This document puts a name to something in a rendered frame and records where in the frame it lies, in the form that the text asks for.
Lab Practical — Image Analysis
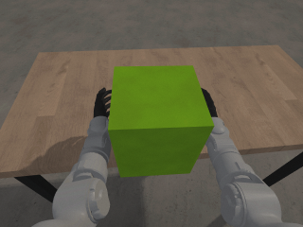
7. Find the left robot hand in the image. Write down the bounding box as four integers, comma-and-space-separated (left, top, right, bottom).
93, 87, 112, 118

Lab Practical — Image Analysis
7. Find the carton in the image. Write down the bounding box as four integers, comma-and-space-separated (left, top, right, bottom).
108, 65, 214, 178

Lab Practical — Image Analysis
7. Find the table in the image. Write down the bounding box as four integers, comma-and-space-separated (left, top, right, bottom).
0, 44, 303, 203

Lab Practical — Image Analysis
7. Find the right robot hand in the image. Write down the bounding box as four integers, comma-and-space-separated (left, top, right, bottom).
201, 88, 218, 117

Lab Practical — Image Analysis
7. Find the right robot upper arm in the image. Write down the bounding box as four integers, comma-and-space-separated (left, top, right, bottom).
220, 182, 303, 227

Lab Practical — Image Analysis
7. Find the right robot forearm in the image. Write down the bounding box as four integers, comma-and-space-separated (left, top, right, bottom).
205, 116, 282, 217

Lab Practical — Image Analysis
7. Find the left robot forearm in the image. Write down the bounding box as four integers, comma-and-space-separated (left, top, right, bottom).
52, 115, 112, 218

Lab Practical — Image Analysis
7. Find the left robot upper arm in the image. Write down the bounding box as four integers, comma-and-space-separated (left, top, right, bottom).
31, 177, 110, 227

